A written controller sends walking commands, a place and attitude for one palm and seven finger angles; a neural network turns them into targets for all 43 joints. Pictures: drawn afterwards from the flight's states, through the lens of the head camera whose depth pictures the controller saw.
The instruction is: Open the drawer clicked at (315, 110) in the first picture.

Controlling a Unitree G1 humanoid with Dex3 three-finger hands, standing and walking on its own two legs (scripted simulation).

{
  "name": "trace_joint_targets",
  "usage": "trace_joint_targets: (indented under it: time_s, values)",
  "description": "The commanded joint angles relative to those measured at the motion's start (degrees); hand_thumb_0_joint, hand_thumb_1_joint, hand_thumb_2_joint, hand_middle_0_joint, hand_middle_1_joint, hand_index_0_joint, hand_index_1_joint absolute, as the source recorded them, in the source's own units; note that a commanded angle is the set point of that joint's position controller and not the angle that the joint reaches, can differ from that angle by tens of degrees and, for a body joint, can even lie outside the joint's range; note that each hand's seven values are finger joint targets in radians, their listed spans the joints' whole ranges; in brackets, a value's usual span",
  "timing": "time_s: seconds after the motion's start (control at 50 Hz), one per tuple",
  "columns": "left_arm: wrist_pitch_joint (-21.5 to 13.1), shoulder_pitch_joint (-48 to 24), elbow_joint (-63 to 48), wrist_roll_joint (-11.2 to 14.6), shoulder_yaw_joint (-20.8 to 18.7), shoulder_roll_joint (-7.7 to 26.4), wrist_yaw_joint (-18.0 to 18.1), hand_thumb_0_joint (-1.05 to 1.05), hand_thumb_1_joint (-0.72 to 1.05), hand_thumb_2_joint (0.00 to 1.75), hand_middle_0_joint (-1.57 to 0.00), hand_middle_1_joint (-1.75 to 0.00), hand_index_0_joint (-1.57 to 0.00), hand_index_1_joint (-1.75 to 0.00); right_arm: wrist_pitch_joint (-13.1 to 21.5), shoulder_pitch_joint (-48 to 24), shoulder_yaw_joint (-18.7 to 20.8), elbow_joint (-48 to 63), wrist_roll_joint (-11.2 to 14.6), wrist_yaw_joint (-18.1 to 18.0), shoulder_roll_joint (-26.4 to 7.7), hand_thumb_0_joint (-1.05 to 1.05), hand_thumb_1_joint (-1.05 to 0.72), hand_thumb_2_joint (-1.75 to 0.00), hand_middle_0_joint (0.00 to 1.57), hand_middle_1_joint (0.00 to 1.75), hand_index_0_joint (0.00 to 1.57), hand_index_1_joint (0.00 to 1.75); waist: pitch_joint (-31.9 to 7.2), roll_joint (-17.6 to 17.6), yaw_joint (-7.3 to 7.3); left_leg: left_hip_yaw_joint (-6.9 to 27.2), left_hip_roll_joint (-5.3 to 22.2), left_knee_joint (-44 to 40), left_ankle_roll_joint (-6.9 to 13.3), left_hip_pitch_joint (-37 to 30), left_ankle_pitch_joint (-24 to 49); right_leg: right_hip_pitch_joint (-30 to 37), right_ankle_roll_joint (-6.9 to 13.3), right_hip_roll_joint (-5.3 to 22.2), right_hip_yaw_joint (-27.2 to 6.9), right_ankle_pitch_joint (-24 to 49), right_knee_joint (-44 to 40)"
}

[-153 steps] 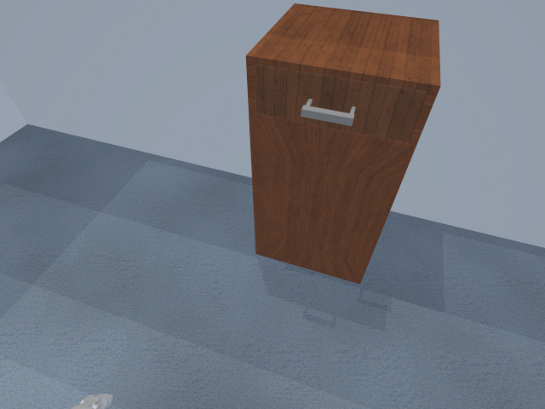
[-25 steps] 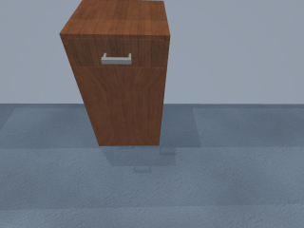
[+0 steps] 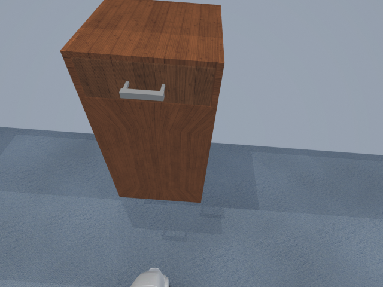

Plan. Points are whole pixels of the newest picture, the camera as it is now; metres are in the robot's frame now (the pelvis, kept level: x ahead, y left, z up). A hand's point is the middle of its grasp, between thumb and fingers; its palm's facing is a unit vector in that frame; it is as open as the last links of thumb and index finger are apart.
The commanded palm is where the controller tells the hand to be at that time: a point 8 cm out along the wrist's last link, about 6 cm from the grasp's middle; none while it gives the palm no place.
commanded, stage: take the last steps up to it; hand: left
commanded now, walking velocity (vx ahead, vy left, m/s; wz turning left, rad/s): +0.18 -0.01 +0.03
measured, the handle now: (143, 90) +0.63 +0.21 +0.03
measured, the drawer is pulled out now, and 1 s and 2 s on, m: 0.00 0.00 0.00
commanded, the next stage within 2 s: come to a stop and stand still in 0.06 s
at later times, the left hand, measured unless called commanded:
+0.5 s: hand (122, 274) +0.17 +0.18 -0.17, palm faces +0.03 -0.97 -0.25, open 7.3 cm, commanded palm none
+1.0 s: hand out of the picture +0.09 +0.20 -0.17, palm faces +0.11 -0.97 -0.19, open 7.3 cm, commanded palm none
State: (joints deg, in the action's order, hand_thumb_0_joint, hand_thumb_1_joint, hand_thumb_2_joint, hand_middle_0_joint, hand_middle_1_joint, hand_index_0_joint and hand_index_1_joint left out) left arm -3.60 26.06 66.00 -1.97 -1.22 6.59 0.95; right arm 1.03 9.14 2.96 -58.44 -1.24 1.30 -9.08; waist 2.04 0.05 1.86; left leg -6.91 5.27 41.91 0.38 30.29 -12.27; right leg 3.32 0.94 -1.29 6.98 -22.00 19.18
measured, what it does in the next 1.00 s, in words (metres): steps on the spot: left foot, then right foot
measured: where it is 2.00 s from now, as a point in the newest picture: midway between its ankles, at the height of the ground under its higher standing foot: outside the picture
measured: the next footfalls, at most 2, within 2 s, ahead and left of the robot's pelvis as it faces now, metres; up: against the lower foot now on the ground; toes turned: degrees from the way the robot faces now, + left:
left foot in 0.06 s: +0.17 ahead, +0.11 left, +0.00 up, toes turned +8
right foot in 0.48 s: +0.18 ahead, -0.12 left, +0.00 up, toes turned -5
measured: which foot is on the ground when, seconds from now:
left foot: up 0.00-0.04, down 0.06-0.50, up 0.52-0.88, down 0.90-1.00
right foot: down 0.00-0.06, up 0.08-0.46, down 0.48-0.92, up 0.94-1.00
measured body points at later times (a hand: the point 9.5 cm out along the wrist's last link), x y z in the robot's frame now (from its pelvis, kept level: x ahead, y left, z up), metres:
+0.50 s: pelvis +0.12 -0.01 +0.00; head +0.14 -0.02 +0.45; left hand +0.17 +0.23 -0.15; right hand +0.14 -0.24 -0.17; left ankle +0.13 +0.10 -0.73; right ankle +0.14 -0.12 -0.73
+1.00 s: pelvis +0.07 +0.01 +0.01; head +0.06 +0.02 +0.46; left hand +0.08 +0.25 -0.15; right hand +0.12 -0.22 -0.14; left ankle +0.03 +0.13 -0.73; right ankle +0.12 -0.11 -0.71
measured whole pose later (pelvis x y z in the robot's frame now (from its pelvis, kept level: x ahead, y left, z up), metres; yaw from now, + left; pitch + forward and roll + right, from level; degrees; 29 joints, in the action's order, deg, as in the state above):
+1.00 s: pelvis +0.07 +0.01 +0.01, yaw +2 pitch +0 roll +0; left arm 2.8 14.6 60.2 -1.7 -3.4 11.9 0.4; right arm -0.8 14.7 1.1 -59.9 -1.9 -1.1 -8.5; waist -1.5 2.8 0.9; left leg -0.8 1.0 25.8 -0.6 8.6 -17.3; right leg -21.7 -0.8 2.6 2.8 -18.2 38.1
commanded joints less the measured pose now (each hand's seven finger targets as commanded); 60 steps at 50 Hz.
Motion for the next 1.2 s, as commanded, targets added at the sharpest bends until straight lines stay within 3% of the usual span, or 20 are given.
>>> trace_joint_targets:
  time_s: [0.0, 0.02, 0.04, 0.06, 0.12, 0.2, 0.42, 0.44, 0.48, 0.5, 0.62, 0.76, 0.84, 0.88, 0.9, 0.92, 0.94, 1.02, 1.12, 1.18]
  values:
    - [-0.8, 0.54, -2.17, 0.82, -2.14, 9.6, 0.77, 0.0, 0.9, 0.9, -0.2, -0.3, -0.2, -0.3, 1.96, 14.26, 0.9, -1.26, -0.34, -1.18, -4.82, 0.0, -0.9, -0.9, 0.2, 0.3, 0.2, 0.3, -2.19, 2.38, -7.95, -0.72, -3.77, -11.01, 2.62, -22.1, 6.1, -9.63, 4.16, 11.96, -2.66, 43.3, 16.7]
    - [-0.53, 3.02, -2.52, 1.23, -1.97, 7.43, 0.53, 0.0, 0.9, 0.9, -0.2, -0.3, -0.2, -0.3, 2.33, 20.51, 1.92, -2.69, -1.0, -1.86, -10.09, 0.0, -0.9, -0.9, 0.2, 0.3, 0.2, 0.3, -7.98, -7.81, -9.31, 10.61, 5.53, -13.34, 5.88, -33.79, 12.41, -18.51, 1.52, 6.53, 0.19, 26.13, 30.43]
    - [-0.35, 5.29, -3.77, 2.05, -1.3, 4.66, 0.01, 0.0, 0.9, 0.9, -0.2, -0.3, -0.2, -0.3, 2.23, 23.53, 2.69, -3.25, -0.67, -2.32, -14.75, 0.0, -0.9, -0.9, 0.2, 0.3, 0.2, 0.3, -12.04, -20.03, -8.25, 30.58, 19.74, -20.52, 12.51, -41.62, 20.37, -31.09, -0.23, -0.68, 0.69, -10.47, 48.21]
    - [-0.05, 2.9, -4.67, 1.5, -1.59, 6.27, 0.3, 0.0, 0.9, 0.9, -0.2, -0.3, -0.2, -0.3, 1.39, 20.57, 2.28, -2.69, 0.29, -2.63, -14.42, 0.0, -0.9, -0.9, 0.2, 0.3, 0.2, 0.3, -10.35, -13.04, -7.3, 31.99, 21.39, -24.77, 15.22, -35.89, 11.53, -32.33, 1.08, 1.7, -4.91, -12.78, 55.01]
    - [0.84, -1.98, -4.56, 0.46, -1.75, 4.71, -0.66, 0.0, 0.9, 0.9, -0.2, -0.3, -0.2, -0.3, 2.07, 8.41, 0.36, 0.36, 0.19, -2.84, -6.68, 0.0, -0.9, -0.9, 0.2, 0.3, 0.2, 0.3, 2.61, -3.53, -3.43, 22.69, 15.35, -30.75, 11.12, -15.4, -4.48, -33.63, 0.12, 7.45, -6.77, -1.42, 53.8]
    - [3.57, 2.47, -3.18, 0.78, -1.03, 0.32, 0.32, 0.0, 0.9, 0.9, -0.2, -0.3, -0.2, -0.3, 2.61, 4.36, -0.87, 0.59, 0.2, -3.43, -3.21, 0.0, -0.9, -0.9, 0.2, 0.3, 0.2, 0.3, -0.99, -1.83, 0.67, 8.55, 10.23, -28.46, 8.78, -9.4, 19.15, -22.58, -2.21, 7.8, -6.39, 3.06, 37.76]
    - [5.01, -5.88, -8.59, 0.63, -2.59, 6.99, 1.01, 0.0, 0.9, 0.9, -0.2, -0.3, -0.2, -0.3, -1.47, 4.97, 1.59, 0.08, -0.02, -3.66, -8.43, 0.0, -0.9, -0.9, 0.2, 0.3, 0.2, 0.3, -1.08, -6.68, -0.61, 9.17, 10.12, -16.65, 7.06, -16.53, 28.35, -18.18, -1.95, 4.52, -3.68, 9.28, 14.51]
    - [4.63, -5.53, -8.96, 0.58, -2.85, 7.76, 1.04, 0.0, 0.9, 0.9, -0.2, -0.3, -0.2, -0.3, -1.74, 4.84, 1.78, 0.39, 0.11, -3.48, -8.11, 0.0, -0.9, -0.9, 0.2, 0.3, 0.2, 0.3, -1.9, -4.49, -0.09, 7.49, 8.15, -13.28, 4.87, -15.34, 22.19, -15.57, -1.84, 6.11, -5.02, 18.0, 9.33]
    - [3.72, -7.78, -10.02, 0.09, -3.61, 14.38, 1.37, 0.0, 0.9, 0.9, -0.2, -0.3, -0.2, -0.3, -2.3, 7.99, 1.37, 1.23, 0.66, -2.83, -3.03, 0.0, -0.9, -0.9, 0.2, 0.3, 0.2, 0.3, -4.13, 14.45, -1.99, -0.36, -4.82, 2.68, -1.3, -7.92, -12.12, -11.61, 5.7, 22.23, -21.01, 49.69, 3.9]
    - [3.87, -6.42, -10.36, 0.46, -3.68, 15.03, 1.35, 0.0, 0.9, 0.9, -0.2, -0.3, -0.2, -0.3, -3.23, 6.65, 1.71, 1.71, 0.6, -3.14, -3.84, 0.0, -0.9, -0.9, 0.2, 0.3, 0.2, 0.3, -6.0, 11.53, 0.17, 4.35, -5.66, 12.94, -1.25, -8.01, -23.19, -13.12, 10.42, 26.31, -21.13, 55.46, 2.86]
    - [3.83, -12.47, -12.4, 0.6, -4.08, 12.59, 2.3, 0.0, 0.9, 0.9, -0.2, -0.3, -0.2, -0.3, -4.5, 5.48, 1.93, 1.39, 0.26, -2.43, -4.88, 0.0, -0.9, -0.9, 0.2, 0.3, 0.2, 0.3, -6.14, 6.45, -1.24, 8.7, -4.24, 25.07, -3.21, -1.64, -13.59, -10.05, 9.4, 20.23, -13.71, 44.45, 3.37]
    - [4.22, -11.22, -11.99, -0.29, -4.63, 14.45, 1.47, 0.0, 0.9, 0.9, -0.2, -0.3, -0.2, -0.3, -3.23, 3.83, 0.9, 2.75, 0.47, -1.77, -3.86, 0.0, -0.9, -0.9, 0.2, 0.3, 0.2, 0.3, -5.79, 11.17, 0.82, 4.9, -4.41, 2.15, -2.43, -9.91, -14.68, -11.33, 8.93, 18.53, -16.0, 20.74, -1.44]
    - [4.77, -14.31, -11.13, 0.58, -3.78, 12.29, 0.87, 0.0, 0.9, 0.9, -0.2, -0.3, -0.2, -0.3, -1.69, 12.67, 0.02, -0.69, 0.5, -2.15, -3.71, 0.0, -0.9, -0.9, 0.2, 0.3, 0.2, 0.3, -6.18, 8.95, -3.34, 3.67, -4.64, -19.59, -1.1, -26.49, -3.4, -21.6, 2.87, 12.48, -12.1, 0.25, 0.26]
    - [5.13, -13.5, -11.46, 1.61, -2.34, 6.99, 0.19, 0.0, 0.9, 0.9, -0.2, -0.3, -0.2, -0.3, -0.98, 11.2, 0.66, -0.03, -0.59, -2.52, -9.4, 0.0, -0.9, -0.9, 0.2, 0.3, 0.2, 0.3, -0.83, -10.75, -2.88, 21.77, 8.66, -31.8, 3.1, -20.09, -18.82, -28.68, -1.91, 4.68, -4.79, -2.65, 11.58]
    - [5.13, -15.1, -11.46, 1.22, -2.24, 6.62, -0.04, 0.0, 0.9, 0.9, -0.2, -0.3, -0.2, -0.3, -1.23, 6.92, 0.52, 1.45, -0.78, -2.7, -11.14, 0.0, -0.9, -0.9, 0.2, 0.3, 0.2, 0.3, 4.35, -13.1, -2.38, 27.02, 13.03, -37.09, 6.04, -10.37, -26.82, -26.65, -2.19, 3.68, -4.05, -0.56, 16.77]
    - [4.65, -13.77, -11.42, 0.79, -2.51, 7.06, -0.71, 0.0, 0.9, 0.9, -0.2, -0.3, -0.2, -0.3, -1.18, 3.64, 0.22, 2.86, -0.9, -2.99, -11.21, 0.0, -0.9, -0.9, 0.2, 0.3, 0.2, 0.3, 5.16, -8.76, -0.38, 25.77, 13.75, -37.91, 7.15, -4.84, -28.12, -23.27, -2.13, 4.74, -4.74, 1.54, 21.01]
    - [5.1, -13.56, -9.65, 0.07, -2.44, 6.67, -0.77, 0.0, 0.9, 0.9, -0.2, -0.3, -0.2, -0.3, -0.57, 2.57, -0.15, 1.98, -0.91, -3.16, -10.06, 0.0, -0.9, -0.9, 0.2, 0.3, 0.2, 0.3, 5.45, -13.79, -1.1, 24.35, 11.32, -38.85, 6.32, -6.81, -26.01, -24.5, -2.25, 4.11, -5.33, 0.73, 24.37]
    - [4.43, -10.75, -7.38, 0.2, -2.41, 7.39, -1.6, 0.0, 0.9, 0.9, -0.2, -0.3, -0.2, -0.3, -0.03, 7.41, -0.54, 0.07, -0.38, -3.94, -8.14, 0.0, -0.9, -0.9, 0.2, 0.3, 0.2, 0.3, 6.42, -8.16, -2.01, 17.74, 8.84, -34.51, 6.56, -19.24, -10.88, -33.37, -2.12, 3.48, -6.25, 2.36, 30.59]
    - [3.97, -13.08, -8.01, 0.81, -1.54, 5.74, -1.61, 0.0, 0.9, 0.9, -0.2, -0.3, -0.2, -0.3, -0.03, 12.25, 0.08, -2.35, -0.68, -4.33, -8.78, 0.0, -0.9, -0.9, 0.2, 0.3, 0.2, 0.3, 2.84, -9.16, -4.51, 15.71, 9.76, -28.28, 8.27, -26.51, 10.11, -29.13, -2.45, 3.73, -4.49, -2.26, 19.47]
    - [3.25, -6.57, -5.49, 1.19, -1.67, 5.27, -1.23, 0.0, 0.9, 0.9, -0.2, -0.3, -0.2, -0.3, -0.01, 11.33, 0.12, -3.19, -0.14, -4.46, -8.75, 0.0, -0.9, -0.9, 0.2, 0.3, 0.2, 0.3, -2.25, -7.2, -1.46, 11.82, 6.84, -19.69, 5.21, -24.71, 18.38, -16.1, -2.06, 2.8, -3.21, 10.55, 3.04]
